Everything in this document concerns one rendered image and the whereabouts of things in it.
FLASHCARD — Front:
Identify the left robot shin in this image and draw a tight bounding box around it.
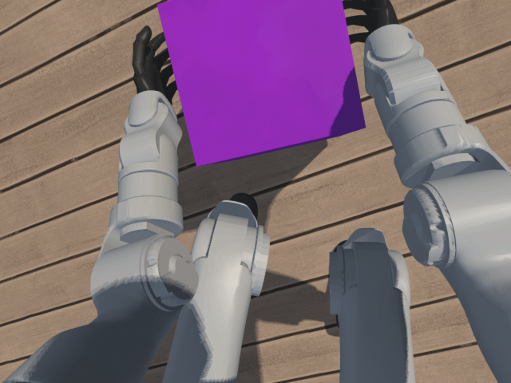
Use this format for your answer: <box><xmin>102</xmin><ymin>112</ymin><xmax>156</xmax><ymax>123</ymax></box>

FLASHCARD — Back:
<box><xmin>191</xmin><ymin>200</ymin><xmax>258</xmax><ymax>262</ymax></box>

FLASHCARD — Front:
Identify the robot left foot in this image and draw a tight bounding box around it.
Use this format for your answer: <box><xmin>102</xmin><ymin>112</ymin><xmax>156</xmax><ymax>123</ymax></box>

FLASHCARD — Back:
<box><xmin>230</xmin><ymin>193</ymin><xmax>258</xmax><ymax>220</ymax></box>

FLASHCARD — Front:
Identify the left robot upper arm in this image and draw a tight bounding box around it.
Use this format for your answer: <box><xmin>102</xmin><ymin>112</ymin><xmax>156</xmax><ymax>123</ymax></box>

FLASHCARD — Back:
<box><xmin>3</xmin><ymin>235</ymin><xmax>199</xmax><ymax>383</ymax></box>

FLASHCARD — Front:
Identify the robot left forearm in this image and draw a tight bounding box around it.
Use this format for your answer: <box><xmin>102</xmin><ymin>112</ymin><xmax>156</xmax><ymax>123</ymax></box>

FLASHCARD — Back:
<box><xmin>97</xmin><ymin>90</ymin><xmax>184</xmax><ymax>259</ymax></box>

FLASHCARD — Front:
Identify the left robot hand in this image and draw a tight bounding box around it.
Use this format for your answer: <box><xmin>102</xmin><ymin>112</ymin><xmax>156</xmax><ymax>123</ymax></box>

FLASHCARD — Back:
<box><xmin>132</xmin><ymin>26</ymin><xmax>177</xmax><ymax>105</ymax></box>

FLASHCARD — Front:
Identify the right robot upper arm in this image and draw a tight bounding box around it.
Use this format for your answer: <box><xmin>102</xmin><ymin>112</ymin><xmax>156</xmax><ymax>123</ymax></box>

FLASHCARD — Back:
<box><xmin>402</xmin><ymin>168</ymin><xmax>511</xmax><ymax>383</ymax></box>

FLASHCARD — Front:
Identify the carton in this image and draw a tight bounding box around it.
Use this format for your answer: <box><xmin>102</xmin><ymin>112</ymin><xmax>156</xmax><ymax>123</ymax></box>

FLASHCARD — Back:
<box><xmin>157</xmin><ymin>0</ymin><xmax>366</xmax><ymax>167</ymax></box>

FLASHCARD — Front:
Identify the right robot hand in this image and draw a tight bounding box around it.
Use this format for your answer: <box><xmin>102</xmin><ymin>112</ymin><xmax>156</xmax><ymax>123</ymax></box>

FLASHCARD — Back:
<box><xmin>343</xmin><ymin>0</ymin><xmax>399</xmax><ymax>43</ymax></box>

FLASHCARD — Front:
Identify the robot right forearm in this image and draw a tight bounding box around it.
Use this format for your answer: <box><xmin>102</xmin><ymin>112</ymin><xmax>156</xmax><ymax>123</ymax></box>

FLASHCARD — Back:
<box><xmin>363</xmin><ymin>24</ymin><xmax>511</xmax><ymax>189</ymax></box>

